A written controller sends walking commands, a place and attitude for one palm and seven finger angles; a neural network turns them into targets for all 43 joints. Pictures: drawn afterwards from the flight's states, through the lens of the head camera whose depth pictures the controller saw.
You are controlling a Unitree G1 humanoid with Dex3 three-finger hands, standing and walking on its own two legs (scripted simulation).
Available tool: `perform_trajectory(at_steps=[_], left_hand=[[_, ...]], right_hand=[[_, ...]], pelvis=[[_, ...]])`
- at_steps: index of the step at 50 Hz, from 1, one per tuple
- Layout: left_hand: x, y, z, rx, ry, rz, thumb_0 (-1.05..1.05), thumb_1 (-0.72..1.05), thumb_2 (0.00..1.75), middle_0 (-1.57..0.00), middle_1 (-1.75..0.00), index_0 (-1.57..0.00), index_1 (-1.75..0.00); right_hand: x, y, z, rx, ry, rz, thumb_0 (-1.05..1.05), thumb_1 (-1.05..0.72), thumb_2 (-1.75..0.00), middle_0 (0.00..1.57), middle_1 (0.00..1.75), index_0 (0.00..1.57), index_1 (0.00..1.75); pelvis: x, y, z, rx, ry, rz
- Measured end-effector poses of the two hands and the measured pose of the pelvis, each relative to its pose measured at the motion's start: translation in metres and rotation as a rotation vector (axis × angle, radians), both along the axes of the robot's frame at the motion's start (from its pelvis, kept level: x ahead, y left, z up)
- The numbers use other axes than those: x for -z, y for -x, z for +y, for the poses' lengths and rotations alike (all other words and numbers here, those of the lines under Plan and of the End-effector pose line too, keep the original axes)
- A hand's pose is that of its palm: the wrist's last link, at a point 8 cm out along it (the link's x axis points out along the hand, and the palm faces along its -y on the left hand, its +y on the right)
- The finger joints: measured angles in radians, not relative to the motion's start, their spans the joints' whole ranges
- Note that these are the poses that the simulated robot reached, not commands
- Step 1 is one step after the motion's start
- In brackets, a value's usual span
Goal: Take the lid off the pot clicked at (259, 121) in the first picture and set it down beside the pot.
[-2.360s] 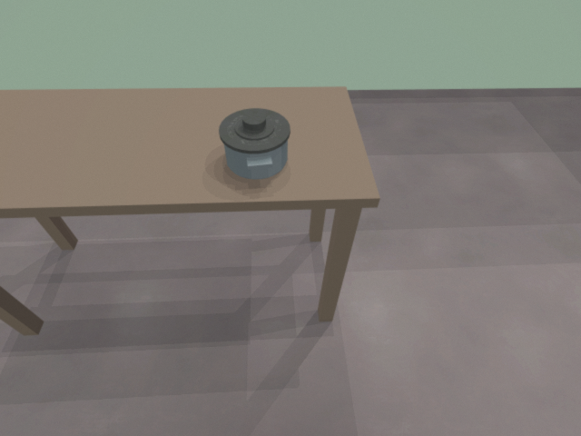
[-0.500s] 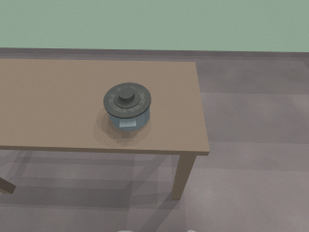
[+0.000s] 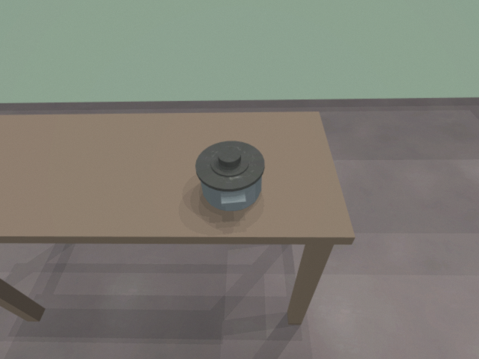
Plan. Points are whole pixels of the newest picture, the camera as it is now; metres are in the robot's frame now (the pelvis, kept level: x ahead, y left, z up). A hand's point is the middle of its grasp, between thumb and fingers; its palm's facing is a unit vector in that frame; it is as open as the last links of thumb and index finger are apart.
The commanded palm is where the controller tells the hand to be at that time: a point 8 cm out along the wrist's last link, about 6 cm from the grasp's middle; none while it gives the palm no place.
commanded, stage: come to a stop and stand still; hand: left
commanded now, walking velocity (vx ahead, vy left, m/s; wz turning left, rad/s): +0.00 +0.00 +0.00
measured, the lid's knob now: (229, 156) +0.52 +0.06 +0.04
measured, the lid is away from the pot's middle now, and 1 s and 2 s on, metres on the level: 0.00 0.00 0.00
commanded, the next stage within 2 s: look again from close up in 0.58 s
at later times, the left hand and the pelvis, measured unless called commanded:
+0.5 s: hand out of the picture +0.02 +0.17 -0.16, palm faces +0.00 -0.98 -0.20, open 7.3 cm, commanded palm none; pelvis +0.02 +0.00 +0.01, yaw +0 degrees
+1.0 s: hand out of the picture +0.01 +0.15 -0.16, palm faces +0.02 -0.99 -0.16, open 7.3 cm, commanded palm none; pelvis +0.03 +0.00 +0.02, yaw +0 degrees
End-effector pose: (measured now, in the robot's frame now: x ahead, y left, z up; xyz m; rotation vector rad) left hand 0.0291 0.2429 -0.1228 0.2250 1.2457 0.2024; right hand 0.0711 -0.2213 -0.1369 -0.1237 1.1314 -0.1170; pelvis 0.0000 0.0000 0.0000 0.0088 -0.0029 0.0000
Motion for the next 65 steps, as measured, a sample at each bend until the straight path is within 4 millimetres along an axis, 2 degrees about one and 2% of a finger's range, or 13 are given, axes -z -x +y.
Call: perform_trajectory(at_steps=[13,19,28,45,65], left_hand=[[0.001,0.007,-0.011,0.002,0.063,0.063,0.01,0.92,0.90,-0.20,-0.30,-0.21,-0.30],[0.004,0.010,-0.014,0.000,0.073,0.093,0.01,0.92,0.90,-0.20,-0.30,-0.20,-0.30],[0.006,0.013,-0.022,-0.004,0.086,0.124,0.01,0.92,0.90,-0.20,-0.30,-0.20,-0.30],[0.010,0.021,-0.039,-0.026,0.115,0.160,0.01,0.92,0.90,-0.20,-0.30,-0.20,-0.30],[0.011,0.021,-0.050,-0.025,0.126,0.167,0.01,0.91,0.90,-0.20,-0.30,-0.20,-0.30]], right_hand=[[-0.006,0.052,0.001,0.016,0.030,0.174,0.01,-0.92,-0.90,0.20,0.30,0.20,0.30],[-0.005,0.065,0.004,0.029,0.024,0.227,0.01,-0.91,-0.90,0.20,0.30,0.20,0.30],[-0.004,0.063,0.011,0.034,0.004,0.243,0.01,-0.91,-0.90,0.20,0.30,0.20,0.30],[-0.005,0.054,0.005,0.032,0.014,0.256,0.01,-0.92,-0.90,0.20,0.30,0.20,0.30],[-0.006,0.061,0.005,0.044,0.000,0.285,0.01,-0.91,-0.90,0.20,0.30,0.20,0.30]], pelvis=[[-0.012,-0.006,0.008,-0.001,0.005,0.001],[-0.013,-0.011,0.007,-0.001,0.006,-0.005],[-0.014,-0.018,0.004,0.001,0.007,-0.008],[-0.015,-0.026,-0.003,-0.002,0.007,-0.009],[-0.016,-0.030,-0.010,0.000,0.006,-0.009]])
